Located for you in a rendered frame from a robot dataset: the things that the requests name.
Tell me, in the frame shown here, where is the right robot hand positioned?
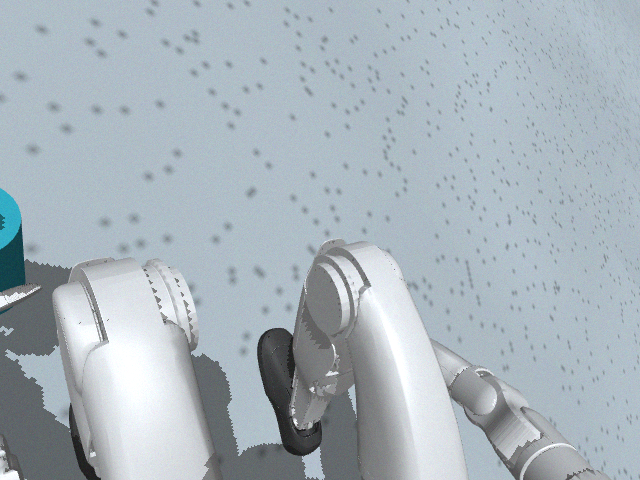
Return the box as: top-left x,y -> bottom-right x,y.
430,338 -> 474,398

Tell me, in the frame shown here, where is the left robot hand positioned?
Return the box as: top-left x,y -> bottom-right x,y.
0,283 -> 43,312

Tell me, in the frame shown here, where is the right robot arm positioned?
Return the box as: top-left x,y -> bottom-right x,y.
451,366 -> 611,480

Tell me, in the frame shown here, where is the left robot arm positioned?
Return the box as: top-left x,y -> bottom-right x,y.
0,434 -> 25,480

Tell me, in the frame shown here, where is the bottle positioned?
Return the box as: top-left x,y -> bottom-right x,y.
0,188 -> 25,314

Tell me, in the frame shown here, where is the left robot foot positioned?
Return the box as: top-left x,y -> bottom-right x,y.
69,403 -> 101,480

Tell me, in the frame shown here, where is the right robot foot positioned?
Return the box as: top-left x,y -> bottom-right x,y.
257,328 -> 322,456

